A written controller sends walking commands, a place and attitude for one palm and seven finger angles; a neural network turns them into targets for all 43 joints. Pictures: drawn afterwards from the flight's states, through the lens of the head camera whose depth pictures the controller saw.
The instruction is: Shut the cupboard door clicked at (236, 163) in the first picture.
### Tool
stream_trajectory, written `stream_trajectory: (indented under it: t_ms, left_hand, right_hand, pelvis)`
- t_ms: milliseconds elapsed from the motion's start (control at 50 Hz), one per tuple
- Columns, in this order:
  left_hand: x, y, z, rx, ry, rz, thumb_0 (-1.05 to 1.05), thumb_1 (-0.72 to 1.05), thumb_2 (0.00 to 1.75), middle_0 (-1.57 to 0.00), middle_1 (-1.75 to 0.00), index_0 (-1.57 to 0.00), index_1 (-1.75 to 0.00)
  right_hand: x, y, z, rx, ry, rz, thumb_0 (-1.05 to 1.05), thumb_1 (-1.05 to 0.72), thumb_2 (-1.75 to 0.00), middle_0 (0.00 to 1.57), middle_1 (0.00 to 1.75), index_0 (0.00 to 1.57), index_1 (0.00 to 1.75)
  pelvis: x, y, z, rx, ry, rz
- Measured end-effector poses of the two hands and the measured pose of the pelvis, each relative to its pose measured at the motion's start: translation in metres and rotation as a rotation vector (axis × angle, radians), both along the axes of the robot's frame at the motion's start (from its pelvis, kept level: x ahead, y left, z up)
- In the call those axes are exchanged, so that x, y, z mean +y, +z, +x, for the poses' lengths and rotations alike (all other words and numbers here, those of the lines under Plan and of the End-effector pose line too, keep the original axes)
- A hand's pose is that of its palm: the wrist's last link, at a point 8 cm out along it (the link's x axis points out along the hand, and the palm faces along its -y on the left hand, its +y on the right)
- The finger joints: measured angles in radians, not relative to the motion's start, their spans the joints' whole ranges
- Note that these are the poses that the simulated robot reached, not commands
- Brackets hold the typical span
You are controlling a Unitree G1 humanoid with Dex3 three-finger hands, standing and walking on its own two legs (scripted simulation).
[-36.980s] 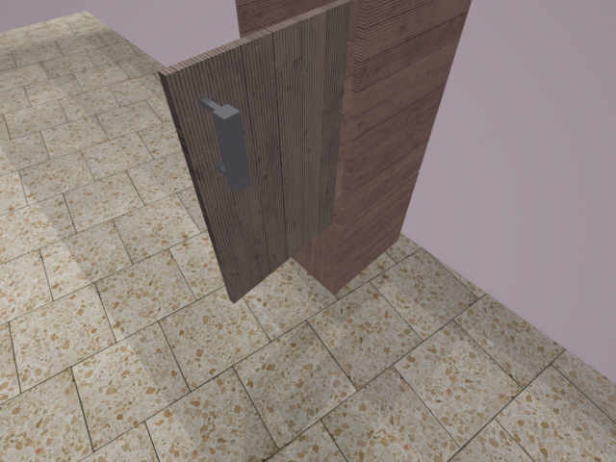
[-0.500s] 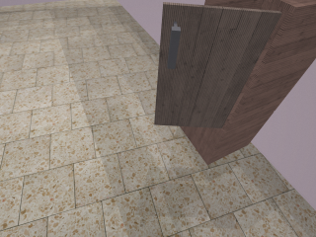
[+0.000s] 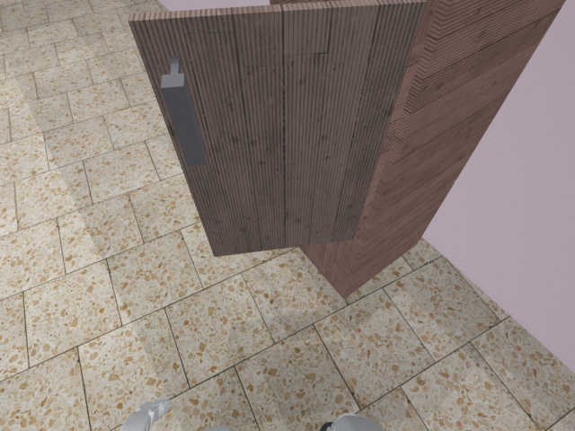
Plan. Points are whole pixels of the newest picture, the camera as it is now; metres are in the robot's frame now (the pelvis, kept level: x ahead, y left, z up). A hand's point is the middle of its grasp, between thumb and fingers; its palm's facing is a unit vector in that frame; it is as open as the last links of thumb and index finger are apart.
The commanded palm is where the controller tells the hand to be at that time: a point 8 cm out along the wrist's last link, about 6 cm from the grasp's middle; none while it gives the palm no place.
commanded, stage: come to a stop and stand still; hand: left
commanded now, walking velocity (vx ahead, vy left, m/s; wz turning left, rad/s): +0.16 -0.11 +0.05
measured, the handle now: (186, 113) +0.51 +0.15 +0.15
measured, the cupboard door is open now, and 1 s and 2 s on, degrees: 62 62 62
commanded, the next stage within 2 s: look again from close up in 1.32 s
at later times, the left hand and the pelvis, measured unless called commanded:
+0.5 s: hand out of the picture +0.12 +0.17 -0.16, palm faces +0.08 -0.95 -0.30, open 7.3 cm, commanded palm none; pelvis +0.09 -0.04 +0.00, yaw +2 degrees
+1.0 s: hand out of the picture +0.11 +0.21 -0.16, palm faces +0.03 -0.97 -0.26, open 7.4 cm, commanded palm none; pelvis +0.06 +0.02 +0.00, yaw +0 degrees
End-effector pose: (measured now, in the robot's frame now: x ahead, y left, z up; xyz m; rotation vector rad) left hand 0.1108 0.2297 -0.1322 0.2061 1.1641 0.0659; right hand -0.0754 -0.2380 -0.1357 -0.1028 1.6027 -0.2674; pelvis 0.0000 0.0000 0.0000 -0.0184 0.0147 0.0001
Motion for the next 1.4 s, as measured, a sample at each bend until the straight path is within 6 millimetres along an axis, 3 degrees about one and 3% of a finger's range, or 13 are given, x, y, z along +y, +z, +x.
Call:
stream_trajectory:
  t_ms: [100,200,300,400,520,620,720,800,900,1040,1220,1400]
  left_hand:
    - [-0.013,0.001,-0.003,0.061,0.067,-0.003,-0.01,0.93,0.89,-0.20,-0.30,-0.20,-0.30]
    - [-0.016,-0.011,0.001,0.104,0.111,-0.027,-0.01,0.93,0.89,-0.20,-0.30,-0.20,-0.30]
    - [-0.020,-0.011,0.004,0.144,0.158,-0.027,0.00,0.93,0.89,-0.20,-0.30,-0.20,-0.30]
    - [-0.016,0.002,0.005,0.161,0.175,0.022,0.00,0.92,0.89,-0.20,-0.30,-0.20,-0.30]
    - [-0.014,0.013,0.001,0.148,0.175,0.111,0.00,0.91,0.89,-0.20,-0.30,-0.20,-0.30]
    - [-0.022,0.022,-0.008,0.177,0.162,0.115,0.00,0.91,0.89,-0.20,-0.30,-0.20,-0.30]
    - [-0.025,0.023,-0.015,0.189,0.154,0.087,0.00,0.91,0.89,-0.20,-0.30,-0.20,-0.30]
    - [-0.019,0.017,-0.021,0.182,0.141,0.072,0.00,0.90,0.89,-0.20,-0.30,-0.20,-0.30]
    - [0.007,0.001,-0.018,0.132,0.127,0.064,0.00,0.90,0.89,-0.20,-0.30,-0.20,-0.30]
    - [0.036,0.010,-0.008,0.061,0.084,0.068,0.00,0.91,0.89,-0.20,-0.30,-0.20,-0.30]
    - [0.055,0.015,-0.017,0.093,0.042,0.074,0.00,0.91,0.89,-0.20,-0.30,-0.20,-0.30]
    - [0.047,0.008,-0.034,0.191,0.049,0.045,0.00,0.91,0.89,-0.20,-0.30,-0.20,-0.30]
  right_hand:
    - [-0.017,0.010,0.116,-0.216,0.094,-0.024,0.00,-0.91,-0.90,0.20,0.29,0.19,0.30]
    - [-0.011,0.015,0.210,-0.384,0.176,-0.032,0.00,-0.91,-0.90,0.19,0.29,0.19,0.30]
    - [0.005,0.023,0.265,-0.438,0.219,-0.005,0.00,-0.91,-0.90,0.20,0.29,0.19,0.30]
    - [0.001,0.016,0.290,-0.448,0.235,0.026,0.00,-0.90,-0.90,0.20,0.29,0.20,0.30]
    - [-0.031,-0.003,0.287,-0.408,0.208,0.042,0.00,-0.90,-0.90,0.20,0.29,0.20,0.30]
    - [-0.052,0.002,0.270,-0.343,0.188,0.014,0.00,-0.90,-0.90,0.20,0.29,0.20,0.30]
    - [-0.055,0.011,0.250,-0.299,0.193,-0.004,0.00,-0.91,-0.90,0.20,0.29,0.19,0.30]
    - [-0.044,0.017,0.242,-0.321,0.187,-0.018,0.00,-0.91,-0.90,0.20,0.29,0.19,0.30]
    - [-0.018,0.012,0.234,-0.437,0.191,-0.039,0.00,-0.91,-0.90,0.20,0.29,0.19,0.30]
    - [0.035,0.008,0.203,-0.449,0.167,0.028,0.00,-0.92,-0.90,0.20,0.29,0.19,0.30]
    - [0.044,0.007,0.158,-0.358,0.140,0.025,-0.01,-0.93,-0.90,0.20,0.29,0.20,0.30]
    - [0.046,0.005,0.128,-0.235,0.113,0.023,0.00,-0.91,-0.90,0.20,0.29,0.20,0.30]
  pelvis:
    - [-0.011,0.010,0.033,0.012,0.025,-0.012]
    - [-0.013,0.006,0.066,0.001,0.020,-0.038]
    - [-0.016,0.010,0.090,-0.002,0.021,-0.003]
    - [-0.023,0.011,0.093,-0.004,0.023,0.017]
    - [-0.041,0.004,0.093,0.002,0.030,0.038]
    - [-0.044,0.013,0.090,0.013,0.023,0.053]
    - [-0.039,0.019,0.087,0.019,0.023,0.061]
    - [-0.027,0.018,0.082,0.017,0.009,0.056]
    - [-0.001,0.002,0.074,-0.012,0.017,0.009]
    - [0.024,0.006,0.059,-0.045,-0.015,0.011]
    - [0.040,0.011,0.052,-0.025,-0.034,0.025]
    - [0.042,0.012,0.061,-0.022,-0.039,0.027]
